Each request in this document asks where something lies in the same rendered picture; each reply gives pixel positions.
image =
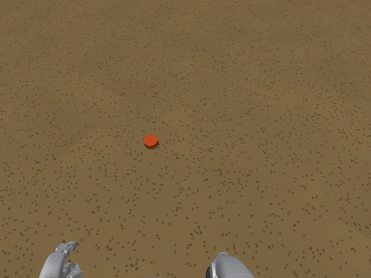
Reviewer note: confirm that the left robot hand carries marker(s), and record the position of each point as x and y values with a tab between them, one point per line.
55	263

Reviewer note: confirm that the tin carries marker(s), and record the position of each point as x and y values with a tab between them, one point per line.
150	141

